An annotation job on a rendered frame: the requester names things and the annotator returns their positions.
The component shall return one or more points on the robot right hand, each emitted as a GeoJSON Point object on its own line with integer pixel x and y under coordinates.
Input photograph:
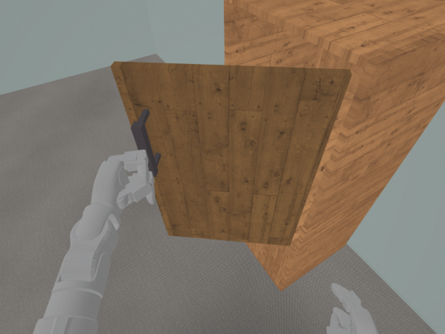
{"type": "Point", "coordinates": [360, 320]}

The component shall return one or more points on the cupboard door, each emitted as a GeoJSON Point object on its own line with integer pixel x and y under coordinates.
{"type": "Point", "coordinates": [240, 145]}

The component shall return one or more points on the robot left hand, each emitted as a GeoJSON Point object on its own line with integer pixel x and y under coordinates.
{"type": "Point", "coordinates": [112, 187]}

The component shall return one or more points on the left robot forearm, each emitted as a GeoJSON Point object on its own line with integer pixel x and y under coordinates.
{"type": "Point", "coordinates": [79, 288]}

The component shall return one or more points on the handle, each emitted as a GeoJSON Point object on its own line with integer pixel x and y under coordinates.
{"type": "Point", "coordinates": [142, 141]}

